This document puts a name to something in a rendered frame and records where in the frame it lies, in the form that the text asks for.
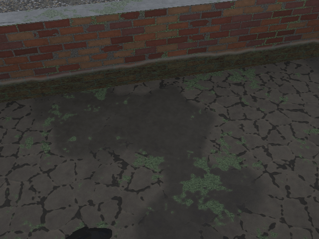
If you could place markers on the robot left hand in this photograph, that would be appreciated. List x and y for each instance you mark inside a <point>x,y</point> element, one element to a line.
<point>91,233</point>

